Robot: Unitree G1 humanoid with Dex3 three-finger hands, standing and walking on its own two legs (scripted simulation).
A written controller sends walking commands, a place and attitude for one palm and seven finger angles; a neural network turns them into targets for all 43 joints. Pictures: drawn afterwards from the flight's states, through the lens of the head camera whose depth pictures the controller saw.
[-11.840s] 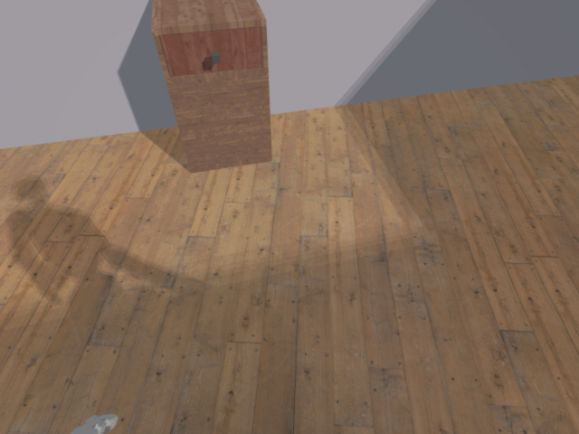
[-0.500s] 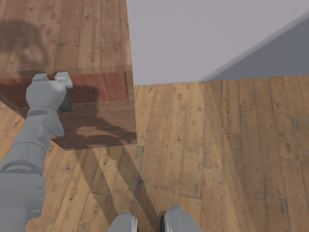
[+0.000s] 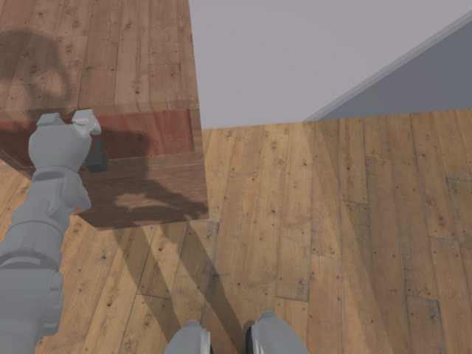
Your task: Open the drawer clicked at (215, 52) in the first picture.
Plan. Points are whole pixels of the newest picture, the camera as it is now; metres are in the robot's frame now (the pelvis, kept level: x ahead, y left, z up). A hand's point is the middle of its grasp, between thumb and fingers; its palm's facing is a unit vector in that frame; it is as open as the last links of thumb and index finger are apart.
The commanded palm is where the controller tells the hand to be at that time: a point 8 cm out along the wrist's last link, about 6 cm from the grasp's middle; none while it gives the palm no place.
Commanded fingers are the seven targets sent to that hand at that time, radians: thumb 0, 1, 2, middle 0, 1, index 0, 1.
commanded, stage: lower the fingers behind the handle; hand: left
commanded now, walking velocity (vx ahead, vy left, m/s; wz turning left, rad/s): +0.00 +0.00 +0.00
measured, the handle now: (97, 154) +0.51 +0.27 -0.09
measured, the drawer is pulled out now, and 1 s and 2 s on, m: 0.00 0.00 0.00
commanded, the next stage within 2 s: close the thumb around the handle in 1.54 s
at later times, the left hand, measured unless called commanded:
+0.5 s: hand (86, 174) +0.45 +0.28 -0.07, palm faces -0.09 -0.04 -1.00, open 13.8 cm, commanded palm +0.44 +0.27 -0.01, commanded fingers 0.00 -0.50 0.30 -0.30 -1.20 -0.30 -1.20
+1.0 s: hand (94, 180) +0.45 +0.27 -0.10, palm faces -0.08 -0.02 -1.00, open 13.8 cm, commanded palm +0.44 +0.26 -0.04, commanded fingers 0.00 -0.50 0.30 -0.30 -1.20 -0.30 -1.20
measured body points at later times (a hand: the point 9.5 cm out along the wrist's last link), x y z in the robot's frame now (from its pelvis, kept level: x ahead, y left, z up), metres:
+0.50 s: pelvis -0.01 +0.00 -0.02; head +0.15 +0.02 +0.40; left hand +0.45 +0.28 -0.01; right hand +0.03 -0.27 -0.15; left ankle -0.02 +0.08 -0.67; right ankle +0.02 -0.11 -0.67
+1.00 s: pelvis -0.02 +0.00 -0.05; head +0.15 +0.01 +0.37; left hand +0.45 +0.27 -0.04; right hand +0.02 -0.28 -0.17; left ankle -0.02 +0.08 -0.67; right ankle +0.02 -0.11 -0.67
